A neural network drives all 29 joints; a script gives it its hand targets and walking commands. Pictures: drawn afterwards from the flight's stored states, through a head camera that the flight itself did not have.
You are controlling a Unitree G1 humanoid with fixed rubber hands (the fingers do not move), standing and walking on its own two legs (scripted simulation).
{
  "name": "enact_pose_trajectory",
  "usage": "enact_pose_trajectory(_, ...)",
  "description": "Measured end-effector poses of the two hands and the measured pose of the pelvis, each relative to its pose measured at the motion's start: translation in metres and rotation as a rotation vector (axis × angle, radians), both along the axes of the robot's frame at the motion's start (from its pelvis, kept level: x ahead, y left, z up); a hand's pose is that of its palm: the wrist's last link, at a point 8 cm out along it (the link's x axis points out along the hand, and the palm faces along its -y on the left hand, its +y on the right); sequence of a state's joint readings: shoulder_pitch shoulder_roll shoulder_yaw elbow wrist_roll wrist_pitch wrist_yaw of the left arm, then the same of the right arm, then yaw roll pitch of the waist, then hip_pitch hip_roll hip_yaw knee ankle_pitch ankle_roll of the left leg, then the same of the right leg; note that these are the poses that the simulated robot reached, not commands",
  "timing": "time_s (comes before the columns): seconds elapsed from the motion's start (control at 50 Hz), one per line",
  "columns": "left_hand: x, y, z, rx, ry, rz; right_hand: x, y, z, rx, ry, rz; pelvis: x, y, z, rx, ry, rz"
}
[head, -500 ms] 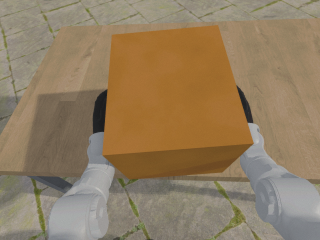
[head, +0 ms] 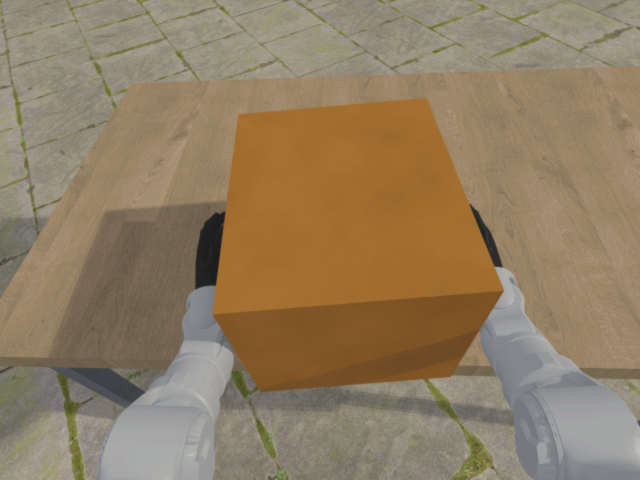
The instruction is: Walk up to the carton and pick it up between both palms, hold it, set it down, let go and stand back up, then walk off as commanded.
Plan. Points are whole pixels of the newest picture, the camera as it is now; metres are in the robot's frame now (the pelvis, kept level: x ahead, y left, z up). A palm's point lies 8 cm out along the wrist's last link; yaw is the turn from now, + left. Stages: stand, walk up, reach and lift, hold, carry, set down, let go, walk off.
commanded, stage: reach and lift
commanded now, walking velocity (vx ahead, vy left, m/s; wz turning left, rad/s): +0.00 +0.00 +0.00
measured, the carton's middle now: (343, 244) +0.44 +0.01 +0.03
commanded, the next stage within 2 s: hold in 1.74 s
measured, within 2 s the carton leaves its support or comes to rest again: leaves its support in 0.06 s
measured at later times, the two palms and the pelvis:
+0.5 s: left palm (153, 218) +0.37 +0.20 +0.18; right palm (511, 204) +0.38 -0.15 +0.17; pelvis -0.04 +0.00 +0.00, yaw +0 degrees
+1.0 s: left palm (164, 196) +0.39 +0.19 +0.19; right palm (524, 192) +0.39 -0.17 +0.18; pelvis -0.01 +0.00 +0.01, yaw +0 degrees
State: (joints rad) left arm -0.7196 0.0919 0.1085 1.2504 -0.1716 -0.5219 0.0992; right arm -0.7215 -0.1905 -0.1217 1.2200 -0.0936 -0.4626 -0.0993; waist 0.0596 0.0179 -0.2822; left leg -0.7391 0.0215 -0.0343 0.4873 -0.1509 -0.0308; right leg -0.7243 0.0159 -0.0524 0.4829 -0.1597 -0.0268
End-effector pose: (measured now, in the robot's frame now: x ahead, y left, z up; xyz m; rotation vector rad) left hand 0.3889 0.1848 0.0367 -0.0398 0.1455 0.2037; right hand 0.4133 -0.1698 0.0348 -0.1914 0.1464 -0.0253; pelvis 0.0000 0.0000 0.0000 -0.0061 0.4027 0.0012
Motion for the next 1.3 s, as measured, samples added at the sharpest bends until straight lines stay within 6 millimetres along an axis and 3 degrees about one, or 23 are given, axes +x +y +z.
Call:
enact_pose_trajectory(0.16, -0.018, -0.002, 0.024, 0.007, 0.002, -0.022, -0.027, -0.002, 0.022, 0.022, 0.004, -0.031, -0.015, 0.000, 0.001, 0.000, -0.050, 0.000)
enact_pose_trajectory(0.28, -0.021, 0.000, 0.066, 0.029, -0.024, -0.036, -0.036, 0.000, 0.060, 0.063, -0.019, -0.053, -0.029, 0.000, 0.001, 0.000, -0.102, 0.000)
enact_pose_trajectory(0.44, -0.021, 0.012, 0.125, 0.009, -0.022, -0.029, -0.034, 0.012, 0.120, 0.072, -0.014, -0.051, -0.039, 0.001, 0.003, 0.000, -0.178, 0.000)
enact_pose_trajectory(0.56, -0.019, 0.017, 0.153, -0.026, -0.023, -0.037, -0.032, 0.016, 0.151, 0.070, -0.012, -0.059, -0.036, 0.000, 0.006, 0.001, -0.250, 0.002)
enact_pose_trajectory(0.64, -0.015, 0.015, 0.151, -0.020, 0.022, -0.057, -0.033, 0.013, 0.152, 0.062, 0.030, -0.074, -0.031, 0.000, 0.008, 0.002, -0.289, 0.003)
enact_pose_trajectory(0.78, -0.003, 0.003, 0.137, 0.048, 0.095, -0.098, -0.032, 0.002, 0.132, 0.112, 0.103, -0.114, -0.021, 0.000, 0.011, 0.003, -0.293, 0.004)
enact_pose_trajectory(0.9, 0.004, 0.000, 0.146, 0.058, 0.060, -0.101, -0.028, -0.001, 0.137, 0.189, 0.069, -0.134, -0.014, -0.001, 0.012, 0.005, -0.286, 0.004)
enact_pose_trajectory(1.0, 0.001, 0.006, 0.151, 0.048, 0.046, -0.093, -0.027, 0.004, 0.149, 0.198, 0.056, -0.124, -0.012, -0.002, 0.014, 0.006, -0.312, 0.005)
enact_pose_trajectory(1.3, -0.019, 0.010, 0.165, 0.062, 0.059, -0.092, -0.045, 0.008, 0.152, 0.207, 0.069, -0.116, -0.020, -0.002, 0.014, 0.006, -0.351, 0.005)
